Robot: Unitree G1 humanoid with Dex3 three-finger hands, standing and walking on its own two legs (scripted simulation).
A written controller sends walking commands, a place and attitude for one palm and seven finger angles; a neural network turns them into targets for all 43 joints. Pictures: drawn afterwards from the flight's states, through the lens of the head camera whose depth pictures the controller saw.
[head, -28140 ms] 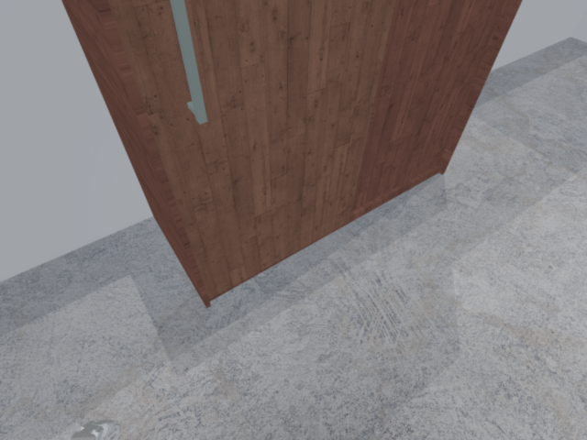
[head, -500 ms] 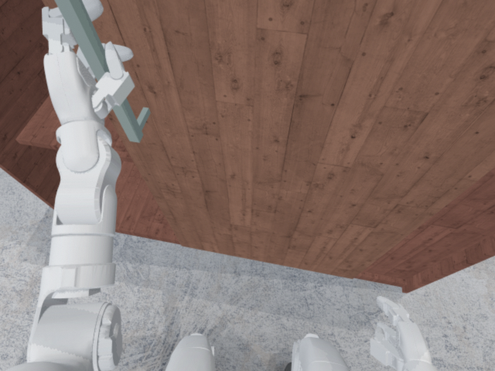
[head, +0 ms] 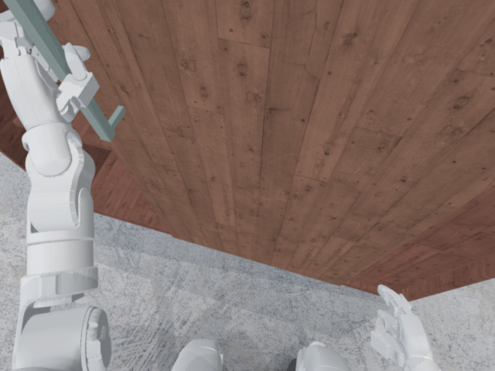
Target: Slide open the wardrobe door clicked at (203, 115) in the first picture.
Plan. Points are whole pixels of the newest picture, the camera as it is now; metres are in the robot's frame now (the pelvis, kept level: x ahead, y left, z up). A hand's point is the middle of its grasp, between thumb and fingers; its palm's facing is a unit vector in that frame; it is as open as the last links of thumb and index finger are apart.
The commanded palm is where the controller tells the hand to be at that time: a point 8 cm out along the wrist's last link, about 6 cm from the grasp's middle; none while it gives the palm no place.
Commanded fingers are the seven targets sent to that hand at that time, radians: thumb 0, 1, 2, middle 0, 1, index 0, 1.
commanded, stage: stop walking and hold the door there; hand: left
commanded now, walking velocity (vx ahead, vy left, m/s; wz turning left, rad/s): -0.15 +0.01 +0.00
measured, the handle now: (66, 45) +0.43 +0.33 +0.20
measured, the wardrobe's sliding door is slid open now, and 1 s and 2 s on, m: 0.45 0.45 0.45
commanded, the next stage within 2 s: none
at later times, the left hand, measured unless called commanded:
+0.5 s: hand (80, 81) +0.39 +0.30 +0.19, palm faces +0.53 -0.83 -0.19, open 7.0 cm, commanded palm +0.34 +0.31 +0.17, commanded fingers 0.00 0.90 0.90 -0.45 -1.40 -0.45 -1.40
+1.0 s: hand (78, 82) +0.38 +0.30 +0.19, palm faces +0.49 -0.85 -0.21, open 7.0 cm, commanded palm +0.34 +0.31 +0.17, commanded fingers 0.00 0.90 0.90 -0.45 -1.40 -0.45 -1.40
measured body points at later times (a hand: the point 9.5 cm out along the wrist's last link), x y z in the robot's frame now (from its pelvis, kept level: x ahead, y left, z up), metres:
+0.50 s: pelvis +0.01 +0.01 -0.01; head +0.02 +0.01 +0.44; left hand +0.35 +0.34 +0.20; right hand +0.15 -0.27 -0.09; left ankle +0.06 +0.12 -0.74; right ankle +0.03 -0.12 -0.73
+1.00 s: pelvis -0.03 +0.03 +0.00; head -0.04 +0.01 +0.45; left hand +0.35 +0.34 +0.20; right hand +0.03 -0.26 -0.11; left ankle +0.06 +0.12 -0.74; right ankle -0.02 -0.10 -0.74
